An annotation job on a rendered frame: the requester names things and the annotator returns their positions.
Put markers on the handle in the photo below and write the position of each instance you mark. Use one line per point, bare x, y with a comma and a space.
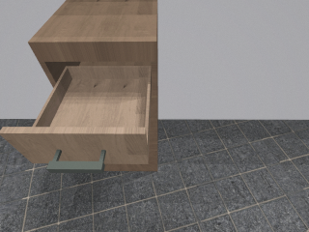
73, 166

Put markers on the cabinet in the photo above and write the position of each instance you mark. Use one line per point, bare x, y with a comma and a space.
91, 33

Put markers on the drawer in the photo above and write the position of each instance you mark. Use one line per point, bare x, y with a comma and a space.
91, 108

